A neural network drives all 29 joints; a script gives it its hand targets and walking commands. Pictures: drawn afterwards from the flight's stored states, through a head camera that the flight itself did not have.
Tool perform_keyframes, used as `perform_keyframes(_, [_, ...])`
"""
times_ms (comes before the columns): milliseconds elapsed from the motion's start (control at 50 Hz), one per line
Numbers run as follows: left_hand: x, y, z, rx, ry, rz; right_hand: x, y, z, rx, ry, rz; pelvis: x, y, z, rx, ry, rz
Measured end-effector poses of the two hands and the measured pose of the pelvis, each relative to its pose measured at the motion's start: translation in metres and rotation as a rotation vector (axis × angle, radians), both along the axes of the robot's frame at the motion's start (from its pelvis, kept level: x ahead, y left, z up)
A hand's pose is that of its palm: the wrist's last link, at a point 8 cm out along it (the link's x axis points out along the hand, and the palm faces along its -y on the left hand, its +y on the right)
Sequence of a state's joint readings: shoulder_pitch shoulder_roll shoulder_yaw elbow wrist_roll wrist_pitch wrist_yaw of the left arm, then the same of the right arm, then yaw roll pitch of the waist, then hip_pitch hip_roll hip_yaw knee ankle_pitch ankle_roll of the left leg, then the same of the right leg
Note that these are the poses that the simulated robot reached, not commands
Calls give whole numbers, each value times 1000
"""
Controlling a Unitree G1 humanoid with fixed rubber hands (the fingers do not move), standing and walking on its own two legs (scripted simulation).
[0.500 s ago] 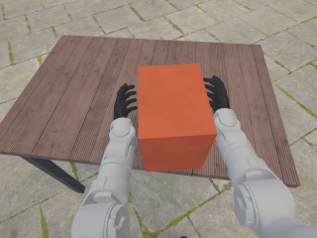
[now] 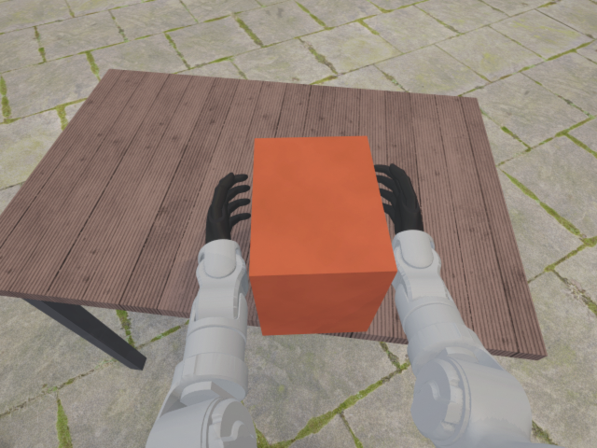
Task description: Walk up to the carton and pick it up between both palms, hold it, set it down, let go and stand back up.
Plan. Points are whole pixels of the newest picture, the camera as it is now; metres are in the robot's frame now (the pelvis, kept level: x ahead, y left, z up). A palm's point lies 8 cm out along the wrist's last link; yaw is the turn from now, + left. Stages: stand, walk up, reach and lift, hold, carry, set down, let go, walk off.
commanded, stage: reach and lift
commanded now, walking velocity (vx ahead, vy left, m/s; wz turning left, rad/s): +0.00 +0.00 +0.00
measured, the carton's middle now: (313, 239) +0.41 +0.03 +0.01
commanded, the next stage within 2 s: none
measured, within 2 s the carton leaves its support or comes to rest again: leaves its support in 1.06 s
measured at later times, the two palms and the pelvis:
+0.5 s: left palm (221, 232) +0.38 +0.15 +0.06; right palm (404, 223) +0.42 -0.10 +0.05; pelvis +0.00 +0.01 +0.00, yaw -1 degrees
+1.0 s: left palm (219, 235) +0.37 +0.16 +0.06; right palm (402, 223) +0.42 -0.09 +0.06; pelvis -0.01 +0.00 +0.00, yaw +1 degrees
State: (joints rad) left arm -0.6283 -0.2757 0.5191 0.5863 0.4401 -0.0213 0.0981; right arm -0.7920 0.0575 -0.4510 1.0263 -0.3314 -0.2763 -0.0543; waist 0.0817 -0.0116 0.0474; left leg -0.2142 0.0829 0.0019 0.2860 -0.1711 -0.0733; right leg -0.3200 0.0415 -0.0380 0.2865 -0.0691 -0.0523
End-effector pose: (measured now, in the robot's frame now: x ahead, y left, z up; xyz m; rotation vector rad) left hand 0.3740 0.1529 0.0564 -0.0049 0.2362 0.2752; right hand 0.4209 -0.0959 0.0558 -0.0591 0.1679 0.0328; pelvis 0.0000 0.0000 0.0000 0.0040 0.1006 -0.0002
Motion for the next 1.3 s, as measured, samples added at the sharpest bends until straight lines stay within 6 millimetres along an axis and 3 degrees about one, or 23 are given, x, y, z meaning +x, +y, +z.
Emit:
perform_keyframes(880, [1, 1, -1, 12, -9, 0, -1, 2, -1, -19, -42, 6, -3, 4, 0, -3, 56, 9])
perform_keyframes(1300, [-19, 5, 4, 0, -161, 24, -17, 8, 14, -34, -216, 26, -27, -2, -6, 8, 134, 22])
